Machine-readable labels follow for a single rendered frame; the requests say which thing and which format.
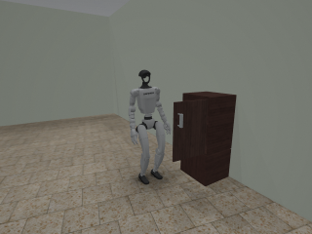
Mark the robot right shin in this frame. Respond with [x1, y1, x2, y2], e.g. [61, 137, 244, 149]
[140, 153, 149, 176]

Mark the robot right foot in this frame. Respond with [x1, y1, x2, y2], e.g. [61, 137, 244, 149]
[138, 174, 149, 184]

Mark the robot left forearm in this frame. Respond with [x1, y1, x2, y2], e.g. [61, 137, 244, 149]
[157, 105, 167, 122]

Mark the robot right forearm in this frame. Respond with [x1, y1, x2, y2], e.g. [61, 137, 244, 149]
[128, 106, 136, 129]

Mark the cupboard door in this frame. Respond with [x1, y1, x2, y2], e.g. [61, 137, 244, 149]
[173, 99, 209, 162]

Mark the right robot hand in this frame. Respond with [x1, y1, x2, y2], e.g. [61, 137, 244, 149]
[130, 129, 138, 145]

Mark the right robot upper arm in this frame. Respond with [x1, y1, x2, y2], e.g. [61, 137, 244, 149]
[129, 89, 139, 112]

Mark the left robot upper arm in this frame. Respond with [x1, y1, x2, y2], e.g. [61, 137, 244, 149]
[152, 87, 162, 107]

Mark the left robot hand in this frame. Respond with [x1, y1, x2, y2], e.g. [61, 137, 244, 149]
[163, 121, 172, 134]

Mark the handle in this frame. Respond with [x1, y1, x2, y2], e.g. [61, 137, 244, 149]
[178, 113, 183, 128]

